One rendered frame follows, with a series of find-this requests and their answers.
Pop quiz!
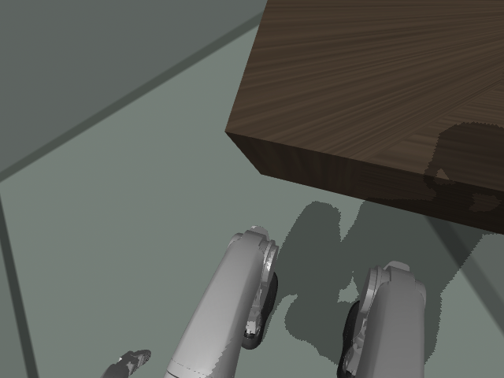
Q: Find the left robot foot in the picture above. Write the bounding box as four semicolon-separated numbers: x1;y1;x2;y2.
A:
242;273;278;350

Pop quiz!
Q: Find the left robot hand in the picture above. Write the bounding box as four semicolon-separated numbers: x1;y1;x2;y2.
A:
100;350;151;378

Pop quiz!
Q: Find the right robot foot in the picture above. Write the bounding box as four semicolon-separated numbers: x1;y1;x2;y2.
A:
337;300;360;378

